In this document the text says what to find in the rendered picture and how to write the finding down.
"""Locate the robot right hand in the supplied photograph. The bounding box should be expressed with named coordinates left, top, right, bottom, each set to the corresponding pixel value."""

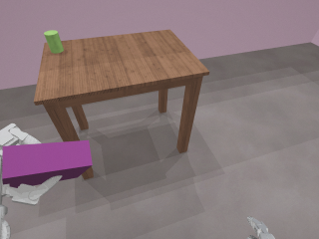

left=246, top=216, right=275, bottom=239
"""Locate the sponge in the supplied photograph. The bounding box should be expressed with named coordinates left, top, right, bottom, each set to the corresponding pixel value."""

left=2, top=140, right=93, bottom=188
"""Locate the left robot forearm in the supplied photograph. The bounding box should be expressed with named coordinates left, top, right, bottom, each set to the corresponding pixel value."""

left=0, top=204, right=11, bottom=239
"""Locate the robot left hand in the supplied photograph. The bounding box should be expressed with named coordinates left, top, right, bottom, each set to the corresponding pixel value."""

left=0, top=123, right=62, bottom=206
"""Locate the table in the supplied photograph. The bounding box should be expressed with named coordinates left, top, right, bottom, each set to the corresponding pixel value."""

left=34, top=29, right=209, bottom=180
